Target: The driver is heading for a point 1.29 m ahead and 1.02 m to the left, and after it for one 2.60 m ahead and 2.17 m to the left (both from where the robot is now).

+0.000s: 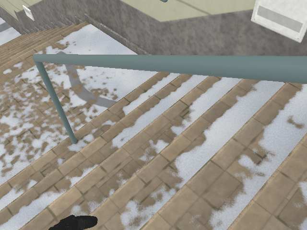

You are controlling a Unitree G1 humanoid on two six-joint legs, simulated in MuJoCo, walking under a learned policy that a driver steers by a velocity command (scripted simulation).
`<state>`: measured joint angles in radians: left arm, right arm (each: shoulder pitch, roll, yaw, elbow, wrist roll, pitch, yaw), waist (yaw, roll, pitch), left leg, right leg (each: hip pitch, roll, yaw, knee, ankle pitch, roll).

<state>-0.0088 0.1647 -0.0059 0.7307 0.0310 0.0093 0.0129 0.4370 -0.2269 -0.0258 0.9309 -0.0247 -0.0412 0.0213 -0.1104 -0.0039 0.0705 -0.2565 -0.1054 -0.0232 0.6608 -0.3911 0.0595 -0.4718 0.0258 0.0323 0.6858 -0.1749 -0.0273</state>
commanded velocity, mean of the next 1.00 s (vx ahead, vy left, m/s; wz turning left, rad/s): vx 0.01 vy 0.00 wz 0.54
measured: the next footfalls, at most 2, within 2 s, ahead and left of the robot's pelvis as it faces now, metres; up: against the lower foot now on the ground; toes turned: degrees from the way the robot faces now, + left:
left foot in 0.56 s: -0.05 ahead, +0.12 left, +0.00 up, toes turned +26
right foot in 1.26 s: +0.07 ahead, -0.04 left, +0.00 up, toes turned +53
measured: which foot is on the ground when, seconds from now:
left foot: down 0.00-0.00, up 0.02-0.54, down 0.56-1.00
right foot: down 0.00-0.56, up 0.58-1.00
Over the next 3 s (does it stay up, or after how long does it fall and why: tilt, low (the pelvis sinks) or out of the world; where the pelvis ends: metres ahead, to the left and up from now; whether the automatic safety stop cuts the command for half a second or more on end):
stays up -0.01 0.04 0.02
